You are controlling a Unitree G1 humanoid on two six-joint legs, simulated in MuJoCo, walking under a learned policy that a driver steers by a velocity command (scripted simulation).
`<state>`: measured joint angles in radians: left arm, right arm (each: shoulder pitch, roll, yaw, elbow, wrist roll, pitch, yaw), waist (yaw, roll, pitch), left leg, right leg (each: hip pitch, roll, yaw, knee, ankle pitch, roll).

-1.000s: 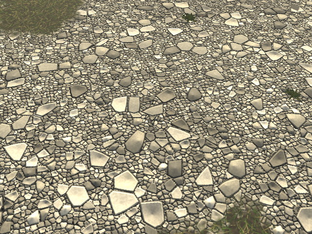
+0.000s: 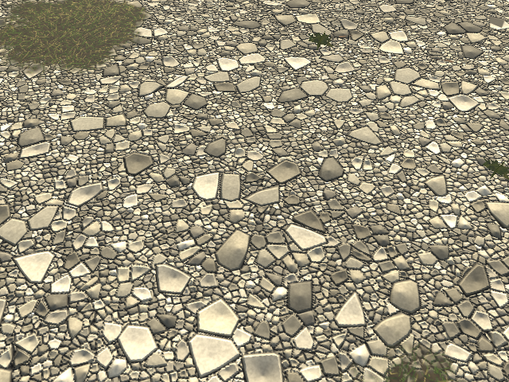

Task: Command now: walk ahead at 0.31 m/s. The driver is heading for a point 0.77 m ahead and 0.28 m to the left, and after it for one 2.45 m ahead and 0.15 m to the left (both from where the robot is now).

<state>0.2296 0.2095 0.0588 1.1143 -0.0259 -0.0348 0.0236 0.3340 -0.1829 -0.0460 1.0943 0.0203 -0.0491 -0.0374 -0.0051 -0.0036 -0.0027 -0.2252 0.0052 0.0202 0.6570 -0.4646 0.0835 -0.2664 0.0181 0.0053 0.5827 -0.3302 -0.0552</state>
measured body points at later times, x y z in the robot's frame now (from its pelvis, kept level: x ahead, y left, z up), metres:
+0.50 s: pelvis +0.22 -0.02 -0.01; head +0.27 -0.02 +0.43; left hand +0.46 +0.21 -0.10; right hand +0.11 -0.26 -0.15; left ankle -0.01 +0.11 -0.69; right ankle +0.34 -0.12 -0.73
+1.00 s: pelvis +0.40 +0.02 -0.01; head +0.43 +0.06 +0.44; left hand +0.41 +0.33 -0.14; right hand +0.63 -0.19 -0.10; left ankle +0.42 +0.12 -0.73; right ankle +0.35 -0.13 -0.69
